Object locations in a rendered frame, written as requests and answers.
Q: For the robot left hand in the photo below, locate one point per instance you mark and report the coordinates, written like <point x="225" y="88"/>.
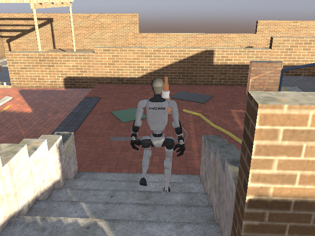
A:
<point x="136" y="142"/>

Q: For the robot left forearm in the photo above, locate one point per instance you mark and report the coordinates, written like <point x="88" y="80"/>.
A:
<point x="134" y="131"/>

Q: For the right robot shin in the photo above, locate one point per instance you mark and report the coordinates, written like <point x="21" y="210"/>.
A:
<point x="167" y="176"/>

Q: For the robot right hand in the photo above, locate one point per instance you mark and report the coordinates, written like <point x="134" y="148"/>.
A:
<point x="181" y="148"/>

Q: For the robot right forearm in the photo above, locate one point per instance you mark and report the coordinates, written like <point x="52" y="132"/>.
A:
<point x="179" y="134"/>

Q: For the left robot foot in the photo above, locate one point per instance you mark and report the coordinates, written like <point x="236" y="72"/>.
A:
<point x="143" y="182"/>

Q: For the left robot upper arm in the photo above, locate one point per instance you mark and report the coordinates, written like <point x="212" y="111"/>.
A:
<point x="139" y="112"/>

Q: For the right robot upper arm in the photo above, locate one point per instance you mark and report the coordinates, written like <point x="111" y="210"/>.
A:
<point x="175" y="114"/>

